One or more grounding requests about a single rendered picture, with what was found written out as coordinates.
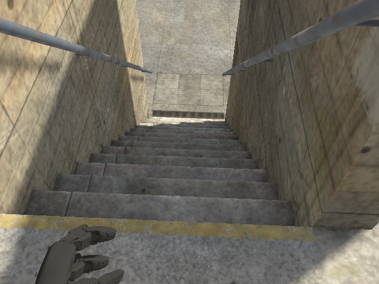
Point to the stairs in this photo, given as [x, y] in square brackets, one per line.
[168, 169]

